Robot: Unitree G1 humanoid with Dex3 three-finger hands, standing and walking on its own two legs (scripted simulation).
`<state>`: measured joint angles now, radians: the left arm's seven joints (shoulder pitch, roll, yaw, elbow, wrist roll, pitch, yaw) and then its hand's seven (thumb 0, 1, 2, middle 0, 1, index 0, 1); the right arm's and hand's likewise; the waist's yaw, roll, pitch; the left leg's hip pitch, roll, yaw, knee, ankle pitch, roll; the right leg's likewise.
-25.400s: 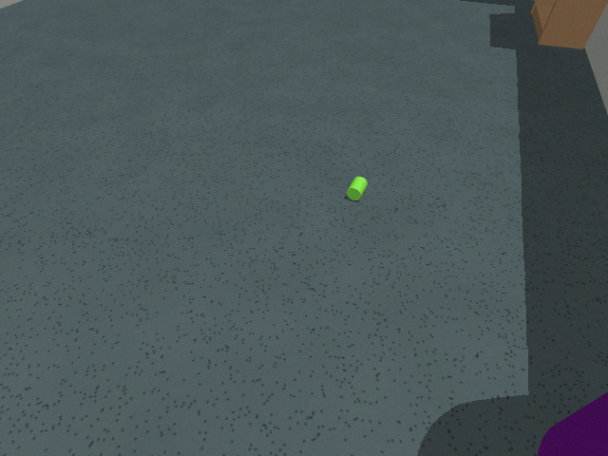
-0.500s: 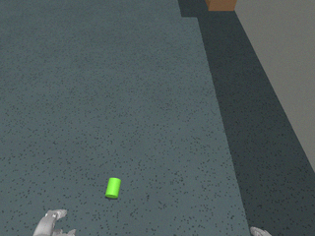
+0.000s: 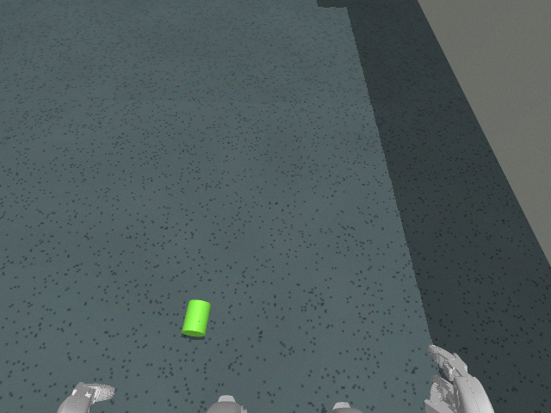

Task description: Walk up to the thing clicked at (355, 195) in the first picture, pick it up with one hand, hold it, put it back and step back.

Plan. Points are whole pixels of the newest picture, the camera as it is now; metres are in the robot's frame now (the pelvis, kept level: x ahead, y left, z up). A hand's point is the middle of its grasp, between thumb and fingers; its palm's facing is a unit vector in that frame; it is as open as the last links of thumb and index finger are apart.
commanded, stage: rise first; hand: left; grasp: from above
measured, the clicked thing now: (196, 318) +0.46 +0.26 -0.66
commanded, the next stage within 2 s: none
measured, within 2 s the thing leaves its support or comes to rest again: neither
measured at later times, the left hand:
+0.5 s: hand out of the picture +0.12 +0.27 -0.19, palm faces -0.23 -0.82 -0.53, open 14.3 cm
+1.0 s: hand (145, 366) +0.27 +0.31 -0.39, palm faces -0.48 -0.33 -0.81, open 14.0 cm
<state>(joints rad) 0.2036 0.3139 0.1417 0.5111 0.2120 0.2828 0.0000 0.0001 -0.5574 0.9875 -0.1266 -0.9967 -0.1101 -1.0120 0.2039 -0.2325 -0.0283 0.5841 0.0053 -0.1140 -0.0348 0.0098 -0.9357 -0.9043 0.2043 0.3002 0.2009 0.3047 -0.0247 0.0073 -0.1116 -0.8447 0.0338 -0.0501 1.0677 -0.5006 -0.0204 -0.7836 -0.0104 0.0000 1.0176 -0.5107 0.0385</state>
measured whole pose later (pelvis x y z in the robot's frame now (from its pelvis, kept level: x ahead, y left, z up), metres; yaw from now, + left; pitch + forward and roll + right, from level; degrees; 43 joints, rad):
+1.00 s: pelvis -0.09 -0.01 -0.26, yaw -3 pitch +34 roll -4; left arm -0.48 0.61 0.18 0.90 0.84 -0.18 0.06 0.00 -0.49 0.98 -0.06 -1.06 -0.07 -1.06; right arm 0.07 -0.28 -0.05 0.71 -0.03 -0.14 0.05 0.01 -0.84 -0.88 0.20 0.30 0.20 0.30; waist -0.03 0.01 -0.13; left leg -1.98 0.02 -0.11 2.04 -0.66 -0.04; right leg -1.92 0.02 0.00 2.01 -0.69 0.05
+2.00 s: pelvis -0.09 +0.01 -0.37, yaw -9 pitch +32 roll -11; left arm -0.88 0.91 0.18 1.34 1.36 -0.47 0.29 0.00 -0.49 0.97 -0.07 -0.96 -0.07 -0.94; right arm 0.08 -0.27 0.06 0.73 -0.16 0.06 0.13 0.00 -0.90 -0.89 0.20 0.30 0.20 0.30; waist -0.18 -0.04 -0.03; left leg -2.32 -0.01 -0.19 2.42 -0.68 -0.02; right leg -2.19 0.05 -0.05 2.32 -0.71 0.06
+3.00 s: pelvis -0.09 +0.01 -0.38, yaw -12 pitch +32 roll -13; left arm -1.00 1.01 0.17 1.47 1.39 -0.44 0.36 0.00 -0.54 1.01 -0.07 -0.99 -0.06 -0.99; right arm 0.08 -0.27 0.14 0.71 -0.19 0.04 0.14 0.00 -0.91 -0.90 0.20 0.30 0.20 0.30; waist -0.25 -0.07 0.03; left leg -2.36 -0.01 -0.23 2.48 -0.69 -0.02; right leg -2.22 0.07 -0.07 2.35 -0.71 0.07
